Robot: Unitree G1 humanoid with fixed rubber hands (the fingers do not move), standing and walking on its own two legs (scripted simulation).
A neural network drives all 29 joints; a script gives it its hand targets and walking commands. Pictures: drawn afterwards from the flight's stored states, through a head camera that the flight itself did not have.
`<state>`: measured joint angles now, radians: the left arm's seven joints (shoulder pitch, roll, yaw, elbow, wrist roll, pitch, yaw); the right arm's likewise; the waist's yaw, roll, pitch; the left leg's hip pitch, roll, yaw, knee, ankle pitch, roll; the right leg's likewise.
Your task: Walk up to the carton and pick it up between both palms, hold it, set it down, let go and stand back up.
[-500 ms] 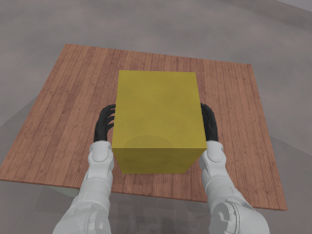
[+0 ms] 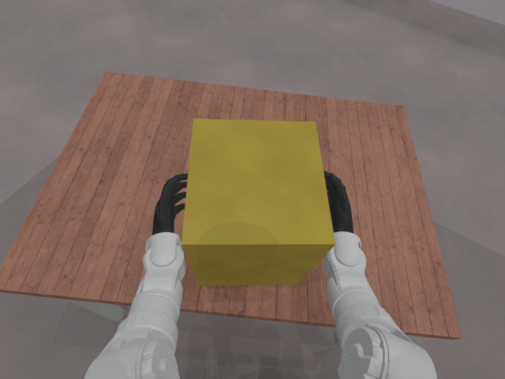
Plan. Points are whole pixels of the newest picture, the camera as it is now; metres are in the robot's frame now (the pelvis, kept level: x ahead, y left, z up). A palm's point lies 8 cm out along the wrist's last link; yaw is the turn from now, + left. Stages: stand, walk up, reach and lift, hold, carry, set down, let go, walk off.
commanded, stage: set down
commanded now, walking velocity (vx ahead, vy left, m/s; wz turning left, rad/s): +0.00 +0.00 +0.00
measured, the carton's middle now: (252, 211) +0.40 -0.02 -0.04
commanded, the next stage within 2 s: none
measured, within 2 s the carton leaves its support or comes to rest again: rests again in 0.08 s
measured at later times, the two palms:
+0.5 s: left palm (163, 226) +0.37 +0.13 -0.02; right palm (338, 231) +0.35 -0.17 -0.03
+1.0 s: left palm (144, 241) +0.34 +0.16 -0.01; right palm (364, 242) +0.33 -0.20 -0.01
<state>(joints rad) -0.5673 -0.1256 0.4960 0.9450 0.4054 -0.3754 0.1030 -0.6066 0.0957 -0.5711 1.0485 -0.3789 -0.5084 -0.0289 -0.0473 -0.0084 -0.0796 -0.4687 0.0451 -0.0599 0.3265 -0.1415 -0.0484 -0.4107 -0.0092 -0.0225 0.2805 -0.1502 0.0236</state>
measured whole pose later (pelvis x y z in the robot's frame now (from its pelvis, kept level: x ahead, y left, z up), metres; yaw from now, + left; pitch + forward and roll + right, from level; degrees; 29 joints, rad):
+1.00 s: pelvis -0.05 +0.00 -0.02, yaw -1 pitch +15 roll -1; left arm -0.71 0.08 0.11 1.32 -0.06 -0.47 0.12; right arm -0.76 -0.19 -0.11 1.45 0.09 -0.50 -0.02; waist -0.01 0.04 -0.14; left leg -0.63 0.05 -0.06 0.57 -0.20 -0.05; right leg -0.58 -0.01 -0.01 0.54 -0.21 0.02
